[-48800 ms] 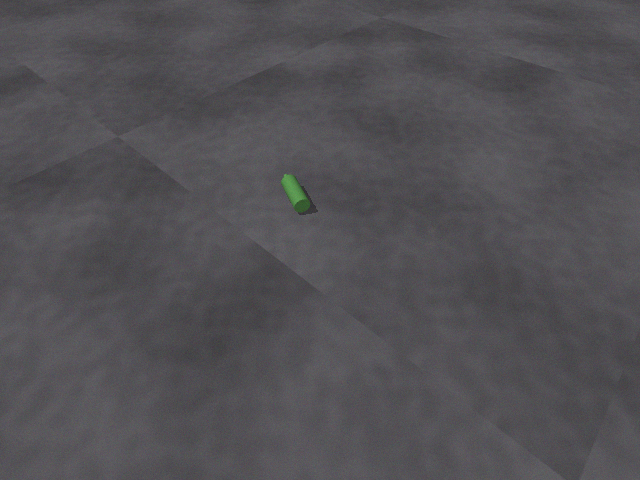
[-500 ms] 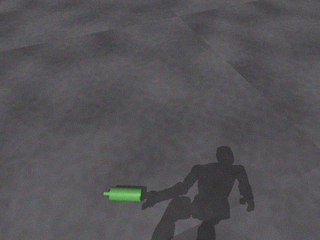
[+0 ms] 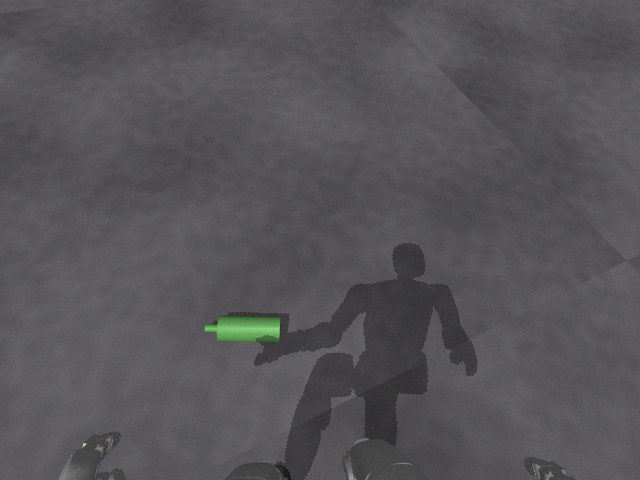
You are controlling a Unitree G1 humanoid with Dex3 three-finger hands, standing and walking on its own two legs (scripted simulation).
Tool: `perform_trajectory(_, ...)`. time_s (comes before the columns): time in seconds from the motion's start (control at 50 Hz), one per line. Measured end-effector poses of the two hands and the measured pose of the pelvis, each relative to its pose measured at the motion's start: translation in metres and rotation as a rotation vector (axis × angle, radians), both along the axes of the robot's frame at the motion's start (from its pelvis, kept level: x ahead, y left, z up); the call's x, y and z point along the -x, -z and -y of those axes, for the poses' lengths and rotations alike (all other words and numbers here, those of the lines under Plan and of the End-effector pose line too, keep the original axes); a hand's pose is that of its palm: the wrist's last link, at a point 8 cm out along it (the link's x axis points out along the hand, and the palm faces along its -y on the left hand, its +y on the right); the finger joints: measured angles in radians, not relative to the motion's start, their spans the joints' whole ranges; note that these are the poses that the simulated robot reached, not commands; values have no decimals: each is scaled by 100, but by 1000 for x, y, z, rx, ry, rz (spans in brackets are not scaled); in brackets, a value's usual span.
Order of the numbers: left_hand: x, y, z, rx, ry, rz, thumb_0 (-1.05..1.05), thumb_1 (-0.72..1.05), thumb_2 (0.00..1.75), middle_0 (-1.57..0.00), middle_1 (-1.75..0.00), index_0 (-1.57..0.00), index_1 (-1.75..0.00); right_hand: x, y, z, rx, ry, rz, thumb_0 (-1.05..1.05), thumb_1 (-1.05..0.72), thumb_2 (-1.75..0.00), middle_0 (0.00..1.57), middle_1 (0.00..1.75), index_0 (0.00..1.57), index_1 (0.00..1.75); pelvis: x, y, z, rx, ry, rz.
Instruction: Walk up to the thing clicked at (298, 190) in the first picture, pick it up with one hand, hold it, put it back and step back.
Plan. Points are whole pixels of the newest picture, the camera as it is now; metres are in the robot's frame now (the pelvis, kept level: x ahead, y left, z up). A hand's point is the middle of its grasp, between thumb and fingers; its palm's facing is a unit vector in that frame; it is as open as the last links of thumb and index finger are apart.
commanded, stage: step back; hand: left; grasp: from above
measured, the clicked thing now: (243, 328) +0.53 +0.20 -0.73
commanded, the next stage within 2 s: none
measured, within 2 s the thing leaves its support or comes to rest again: neither
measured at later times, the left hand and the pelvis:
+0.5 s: hand out of the picture -0.01 +0.24 -0.13, palm faces +0.00 -0.91 -0.42, open 7.4 cm; pelvis -0.13 -0.02 +0.00, yaw +1 degrees
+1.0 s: hand out of the picture -0.22 +0.24 -0.16, palm faces -0.03 -0.91 -0.42, open 7.4 cm; pelvis -0.30 -0.04 -0.02, yaw -2 degrees
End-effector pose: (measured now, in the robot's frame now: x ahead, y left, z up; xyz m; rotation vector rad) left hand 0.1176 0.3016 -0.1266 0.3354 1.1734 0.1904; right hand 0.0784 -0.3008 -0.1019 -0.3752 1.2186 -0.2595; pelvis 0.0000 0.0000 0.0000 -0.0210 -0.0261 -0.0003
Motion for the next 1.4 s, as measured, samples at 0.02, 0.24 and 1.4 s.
perform_trajectory(0.02, 6, 0, -1, -4, 3, -6, 1, 90, 89, -20, -30, -20, -30, 0, 1, -1, -6, 0, 18, 1, -90, -90, 21, 30, 21, 30, 4, 1, 0, -3, 5, 4)
perform_trajectory(0.24, 74, -13, 11, -68, 23, -1, 1, 90, 89, -20, -30, -20, -30, 34, 27, 20, -70, 2, 118, 1, -90, -90, 21, 30, 21, 30, 58, 15, 18, -7, 40, 42)
perform_trajectory(1.4, 440, -10, 31, -57, -30, 119, 1, 90, 89, -20, -30, -21, -30, 445, 20, 43, -26, -90, -39, 1, -91, -90, 21, 30, 20, 30, 445, 16, 48, -46, -44, 32)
